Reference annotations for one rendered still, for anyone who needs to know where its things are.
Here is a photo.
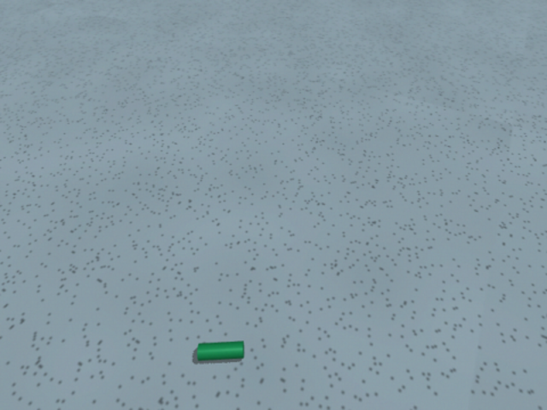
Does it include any can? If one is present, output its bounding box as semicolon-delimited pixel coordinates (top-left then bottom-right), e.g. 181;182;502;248
197;341;244;360

